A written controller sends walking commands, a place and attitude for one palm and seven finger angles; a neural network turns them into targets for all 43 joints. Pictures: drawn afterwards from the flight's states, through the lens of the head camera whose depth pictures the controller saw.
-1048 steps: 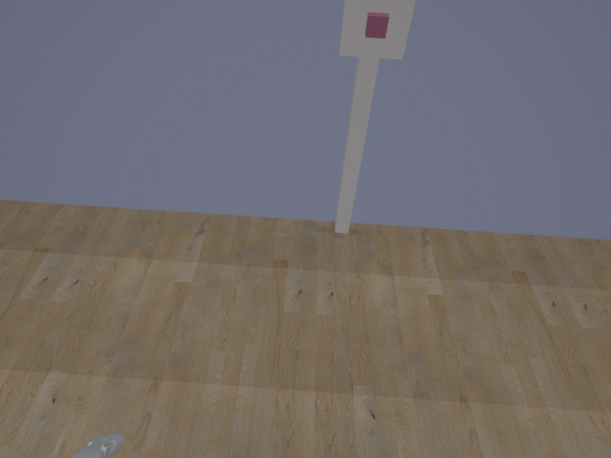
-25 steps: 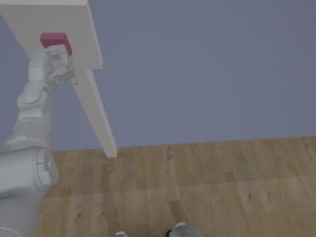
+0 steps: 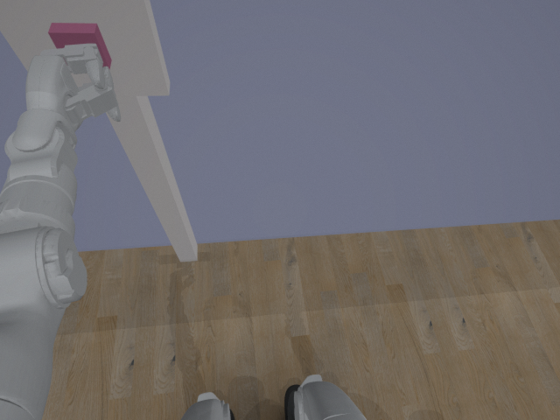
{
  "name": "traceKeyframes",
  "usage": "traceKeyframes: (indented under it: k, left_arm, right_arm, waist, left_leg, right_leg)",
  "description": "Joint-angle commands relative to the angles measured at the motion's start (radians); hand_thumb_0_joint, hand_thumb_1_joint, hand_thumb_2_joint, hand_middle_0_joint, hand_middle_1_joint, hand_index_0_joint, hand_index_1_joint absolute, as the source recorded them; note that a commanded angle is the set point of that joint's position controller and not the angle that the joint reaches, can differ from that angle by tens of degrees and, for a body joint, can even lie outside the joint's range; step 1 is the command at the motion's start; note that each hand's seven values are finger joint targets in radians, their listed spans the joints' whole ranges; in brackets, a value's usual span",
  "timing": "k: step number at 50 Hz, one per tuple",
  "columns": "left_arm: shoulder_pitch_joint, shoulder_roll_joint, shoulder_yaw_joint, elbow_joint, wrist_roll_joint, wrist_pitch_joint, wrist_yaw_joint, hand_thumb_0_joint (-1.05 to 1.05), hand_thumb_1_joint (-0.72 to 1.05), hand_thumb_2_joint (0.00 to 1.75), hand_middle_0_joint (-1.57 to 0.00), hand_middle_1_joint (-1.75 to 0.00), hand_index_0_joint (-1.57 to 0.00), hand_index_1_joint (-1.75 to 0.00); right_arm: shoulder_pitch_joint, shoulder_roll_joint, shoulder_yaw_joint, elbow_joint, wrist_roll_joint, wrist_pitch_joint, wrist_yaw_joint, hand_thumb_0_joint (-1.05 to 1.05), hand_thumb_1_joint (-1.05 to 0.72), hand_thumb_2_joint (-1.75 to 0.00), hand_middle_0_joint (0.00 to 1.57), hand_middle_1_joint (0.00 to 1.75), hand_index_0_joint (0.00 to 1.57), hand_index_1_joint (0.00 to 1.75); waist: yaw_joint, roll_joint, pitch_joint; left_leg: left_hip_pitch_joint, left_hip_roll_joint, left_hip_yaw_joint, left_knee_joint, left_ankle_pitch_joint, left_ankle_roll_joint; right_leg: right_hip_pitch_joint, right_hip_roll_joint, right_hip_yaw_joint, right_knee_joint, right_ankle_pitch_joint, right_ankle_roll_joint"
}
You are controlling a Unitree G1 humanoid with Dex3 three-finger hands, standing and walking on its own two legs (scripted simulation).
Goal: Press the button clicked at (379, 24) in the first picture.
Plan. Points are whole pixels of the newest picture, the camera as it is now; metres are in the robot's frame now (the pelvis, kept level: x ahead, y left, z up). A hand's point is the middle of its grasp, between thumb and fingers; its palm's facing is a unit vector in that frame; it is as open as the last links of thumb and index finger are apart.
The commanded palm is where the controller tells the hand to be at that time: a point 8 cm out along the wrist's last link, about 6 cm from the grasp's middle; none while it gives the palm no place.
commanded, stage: pull the fist back off the button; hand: left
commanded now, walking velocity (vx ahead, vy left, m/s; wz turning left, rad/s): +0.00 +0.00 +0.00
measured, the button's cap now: (83, 43) +0.59 +0.20 +0.15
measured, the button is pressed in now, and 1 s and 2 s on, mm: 7 0 0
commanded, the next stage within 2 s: draw the hand back to the body in 1.08 s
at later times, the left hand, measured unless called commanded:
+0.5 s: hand (108, 98) +0.53 +0.17 +0.12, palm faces -0.03 -1.00 -0.02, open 3.0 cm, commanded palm +0.50 +0.22 +0.13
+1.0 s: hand (102, 140) +0.46 +0.17 +0.12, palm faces -0.02 -1.00 -0.01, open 3.1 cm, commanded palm +0.43 +0.22 +0.13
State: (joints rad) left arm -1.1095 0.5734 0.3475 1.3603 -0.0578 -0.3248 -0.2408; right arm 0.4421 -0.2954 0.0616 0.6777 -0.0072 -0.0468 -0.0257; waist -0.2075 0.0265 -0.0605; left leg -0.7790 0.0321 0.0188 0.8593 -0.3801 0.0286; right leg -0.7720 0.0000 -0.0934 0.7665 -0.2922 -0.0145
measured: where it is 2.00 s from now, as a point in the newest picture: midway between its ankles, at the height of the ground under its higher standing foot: outside the picture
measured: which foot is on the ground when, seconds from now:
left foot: down 0.00-1.00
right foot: down 0.00-1.00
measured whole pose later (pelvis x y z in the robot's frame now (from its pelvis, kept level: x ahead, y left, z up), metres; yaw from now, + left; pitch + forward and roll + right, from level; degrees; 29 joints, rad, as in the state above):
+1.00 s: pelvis +0.05 +0.00 +0.02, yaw -1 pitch +10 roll -1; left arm -0.49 0.30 0.28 0.70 -0.19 -0.24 -0.23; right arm 0.34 -0.26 0.02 0.58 0.04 0.00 -0.01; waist -0.05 0.04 -0.10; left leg -0.49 0.03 0.06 0.72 -0.41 0.02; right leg -0.52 0.01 -0.05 0.68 -0.34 -0.01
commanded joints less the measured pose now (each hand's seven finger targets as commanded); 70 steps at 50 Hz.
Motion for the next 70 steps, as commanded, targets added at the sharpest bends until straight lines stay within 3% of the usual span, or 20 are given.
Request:
traceKeyframes:
  k: [1, 3, 8, 11, 18, 21, 25, 30, 33, 34, 37, 44, 48, 52, 57, 59, 62, 64, 67, 70]
  left_arm:
    - [-0.621, 0.25, 0.032, -0.238, -0.026, -0.049, 0.039, 0.0, 0.9, 0.9, -1.3, -1.5, -1.3, -1.5]
    - [-0.618, 0.271, 0.037, -0.23, -0.024, -0.043, 0.037, 0.0, 0.9, 0.9, -1.3, -1.5, -1.3, -1.5]
    - [-0.616, 0.214, 0.008, -0.238, -0.027, -0.035, 0.033, 0.0, 0.9, 0.9, -1.3, -1.5, -1.3, -1.5]
    - [-0.596, 0.216, 0.025, -0.229, -0.033, -0.024, 0.035, 0.0, 0.9, 0.9, -1.3, -1.5, -1.3, -1.5]
    - [-0.476, 0.231, 0.06, -0.272, -0.028, -0.036, 0.027, 0.0, 0.9, 0.9, -1.3, -1.5, -1.3, -1.5]
    - [-0.445, 0.169, 0.024, -0.332, -0.033, -0.044, 0.021, 0.0, 0.9, 0.9, -1.3, -1.5, -1.3, -1.5]
    - [-0.334, 0.144, 0.044, -0.372, -0.058, -0.045, 0.022, 0.0, 0.9, 0.9, -1.3, -1.5, -1.3, -1.5]
    - [-0.197, 0.119, 0.047, -0.495, -0.07, -0.057, 0.016, 0.0, 0.9, 0.9, -1.3, -1.5, -1.3, -1.5]
    - [-0.117, 0.05, 0.004, -0.534, -0.084, -0.047, 0.016, 0.0, 0.9, 0.9, -1.3, -1.5, -1.3, -1.5]
    - [-0.094, 0.054, 0.012, -0.535, -0.09, -0.039, 0.016, 0.0, 0.9, 0.9, -1.3, -1.5, -1.3, -1.5]
    - [-0.009, 0.06, 0.038, -0.625, -0.112, -0.02, 0.019, 0.0, 0.9, 0.9, -1.3, -1.5, -1.3, -1.5]
    - [0.182, -0.034, -0.016, -0.846, -0.139, -0.002, 0.025, 0.0, 0.9, 0.9, -1.3, -1.5, -1.3, -1.5]
    - [0.297, -0.042, -0.014, -0.894, -0.157, 0.038, 0.012, 0.0, 0.9, 0.9, -1.3, -1.5, -1.3, -1.5]
    - [0.194, -0.072, -0.066, -0.934, -0.156, 0.063, 0.008, 0.0, 0.9, 0.9, -1.3, -1.5, -1.3, -1.5]
    - [0.086, -0.094, -0.103, -0.939, -0.158, 0.042, 0.003, 0.0, 0.9, 0.9, -1.3, -1.5, -1.3, -1.5]
    - [0.1, -0.113, -0.115, -0.889, -0.157, 0.039, 0.001, 0.0, 0.9, 0.9, -1.3, -1.5, -1.3, -1.5]
    - [0.258, -0.038, -0.037, -0.846, -0.164, 0.054, -0.008, 0.0, 0.9, 0.9, -1.3, -1.5, -1.3, -1.5]
    - [0.322, -0.053, -0.037, -0.892, -0.173, 0.071, -0.013, 0.0, 0.9, 0.9, -1.3, -1.5, -1.3, -1.5]
    - [0.426, -0.021, 0.002, -0.95, -0.187, 0.098, -0.013, 0.0, 0.9, 0.9, -1.3, -1.5, -1.3, -1.5]
    - [0.447, -0.047, -0.012, -1.081, -0.2, 0.112, -0.011, 0.0, 0.9, 0.9, -1.3, -1.5, -1.3, -1.5]
  right_arm:
    - [0.159, -0.192, -0.06, -0.045, -0.001, -0.025, -0.02, 0.0, -0.9, -0.9, 0.2, 0.3, 0.2, 0.3]
    - [0.163, -0.194, -0.056, -0.05, 0.002, -0.025, -0.024, 0.0, -0.9, -0.9, 0.2, 0.3, 0.2, 0.3]
    - [0.171, -0.19, -0.061, -0.051, -0.003, -0.033, -0.019, 0.0, -0.9, -0.9, 0.2, 0.3, 0.2, 0.3]
    - [0.172, -0.189, -0.062, -0.055, -0.005, -0.031, -0.014, 0.0, -0.9, -0.9, 0.2, 0.3, 0.2, 0.3]
    - [0.162, -0.18, -0.069, -0.084, -0.005, -0.014, -0.002, 0.0, -0.9, -0.9, 0.2, 0.3, 0.2, 0.3]
    - [0.148, -0.17, -0.076, -0.097, -0.002, -0.011, 0.003, 0.0, -0.9, -0.9, 0.2, 0.3, 0.2, 0.3]
    - [0.133, -0.165, -0.083, -0.114, 0.005, 0.001, 0.006, 0.0, -0.9, -0.9, 0.2, 0.3, 0.2, 0.3]
    - [0.095, -0.149, -0.089, -0.142, 0.014, 0.01, 0.007, 0.0, -0.9, -0.9, 0.2, 0.3, 0.2, 0.3]
    - [0.066, -0.138, -0.089, -0.152, 0.021, 0.017, 0.01, 0.0, -0.9, -0.9, 0.2, 0.3, 0.2, 0.3]
    - [0.063, -0.14, -0.091, -0.152, 0.024, 0.019, 0.009, 0.0, -0.9, -0.9, 0.2, 0.3, 0.2, 0.3]
    - [0.036, -0.137, -0.095, -0.18, 0.029, 0.023, 0.006, 0.0, -0.9, -0.9, 0.2, 0.3, 0.2, 0.3]
    - [-0.024, -0.111, -0.098, -0.2, 0.04, 0.017, 0.01, 0.0, -0.9, -0.9, 0.2, 0.3, 0.2, 0.3]
    - [-0.067, -0.107, -0.093, -0.212, 0.048, 0.018, 0.004, 0.0, -0.9, -0.9, 0.2, 0.3, 0.2, 0.3]
    - [-0.1, -0.106, -0.085, -0.203, 0.049, 0.017, -0.013, 0.0, -0.9, -0.9, 0.2, 0.3, 0.2, 0.3]
    - [-0.121, -0.102, -0.077, -0.182, 0.047, -0.001, -0.031, 0.0, -0.9, -0.9, 0.2, 0.3, 0.2, 0.3]
    - [-0.13, -0.1, -0.073, -0.174, 0.046, -0.009, -0.031, 0.0, -0.9, -0.9, 0.2, 0.3, 0.2, 0.3]
    - [-0.14, -0.112, -0.072, -0.191, 0.045, -0.009, -0.029, 0.0, -0.9, -0.9, 0.2, 0.3, 0.2, 0.3]
    - [-0.166, -0.105, -0.069, -0.215, 0.05, -0.012, -0.025, 0.0, -0.9, -0.9, 0.2, 0.3, 0.2, 0.3]
    - [-0.189, -0.105, -0.066, -0.241, 0.054, -0.013, -0.021, 0.0, -0.9, -0.9, 0.2, 0.3, 0.2, 0.3]
    - [-0.224, -0.096, -0.063, -0.268, 0.06, -0.024, -0.023, 0.0, -0.9, -0.9, 0.2, 0.3, 0.2, 0.3]
  waist:
    - [-0.068, 0.096, -0.37]
    - [-0.07, 0.077, -0.368]
    - [-0.071, 0.126, -0.394]
    - [-0.062, 0.087, -0.387]
    - [-0.009, 0.085, -0.41]
    - [0.006, 0.125, -0.418]
    - [0.037, 0.055, -0.427]
    - [0.085, 0.077, -0.458]
    - [0.09, 0.088, -0.408]
    - [0.092, 0.043, -0.38]
    - [0.125, 0.028, -0.426]
    - [0.147, 0.03, -0.416]
    - [0.16, -0.002, -0.366]
    - [0.124, -0.004, -0.293]
    - [0.112, 0.029, -0.33]
    - [0.119, 0.04, -0.33]
    - [0.172, -0.006, -0.361]
    - [0.194, 0.007, -0.363]
    - [0.215, -0.039, -0.329]
    - [0.216, -0.024, -0.286]
  left_leg:
    - [0.24, -0.005, -0.086, -0.135, 0.028, 0.007]
    - [0.206, -0.006, -0.08, -0.135, 0.021, 0.01]
    - [0.265, -0.006, -0.092, -0.132, 0.038, 0.005]
    - [0.235, -0.008, -0.088, -0.132, 0.03, 0.006]
    - [0.247, -0.01, -0.069, -0.125, 0.098, 0.005]
    - [0.296, -0.009, -0.069, -0.134, 0.121, 0.0]
    - [0.313, -0.007, -0.061, -0.14, 0.169, 0.001]
    - [0.36, -0.01, -0.04, -0.144, 0.28, -0.001]
    - [0.39, -0.006, -0.035, -0.154, 0.328, -0.004]
    - [0.371, -0.005, -0.035, -0.159, 0.325, -0.003]
    - [0.378, -0.012, -0.018, -0.165, 0.385, 0.002]
    - [0.454, -0.007, -0.009, -0.172, 0.541, 0.001]
    - [0.428, -0.014, 0.001, -0.196, 0.504, 0.003]
    - [0.433, -0.023, -0.007, -0.206, 0.404, 0.005]
    - [0.477, -0.031, -0.024, -0.206, 0.355, 0.001]
    - [0.481, -0.032, -0.033, -0.207, 0.342, -0.004]
    - [0.454, -0.035, -0.035, -0.22, 0.35, -0.006]
    - [0.451, -0.035, -0.027, -0.236, 0.362, -0.006]
    - [0.429, -0.033, -0.021, -0.255, 0.356, -0.002]
    - [0.438, -0.032, -0.014, -0.284, 0.311, 0.0]
  right_leg:
    - [0.113, 0.033, 0.08, -0.11, -0.011, 0.006]
    - [0.136, 0.031, 0.084, -0.111, -0.013, 0.008]
    - [0.088, 0.032, 0.073, -0.102, -0.008, 0.002]
    - [0.112, 0.033, 0.074, -0.102, -0.011, 0.003]
    - [0.167, 0.037, 0.075, -0.094, 0.044, -0.003]
    - [0.162, 0.038, 0.069, -0.089, 0.058, -0.008]
    - [0.215, 0.042, 0.064, -0.088, 0.112, -0.008]
    - [0.293, 0.041, 0.066, -0.078, 0.23, -0.013]
    - [0.283, 0.043, 0.058, -0.082, 0.259, -0.015]
    - [0.296, 0.043, 0.056, -0.085, 0.265, -0.014]
    - [0.389, 0.039, 0.067, -0.083, 0.35, -0.015]
    - [0.453, 0.03, 0.068, -0.094, 0.478, -0.008]
    - [0.507, 0.022, 0.068, -0.108, 0.505, -0.008]
    - [0.458, 0.021, 0.065, -0.131, 0.435, -0.008]
    - [0.441, 0.017, 0.067, -0.137, 0.375, -0.014]
    - [0.42, 0.015, 0.06, -0.134, 0.348, -0.015]
    - [0.495, 0.012, 0.062, -0.132, 0.36, -0.02]
    - [0.522, 0.006, 0.061, -0.132, 0.379, -0.02]
    - [0.568, 0.005, 0.063, -0.146, 0.387, -0.018]
    - [0.571, 0.005, 0.066, -0.169, 0.352, -0.016]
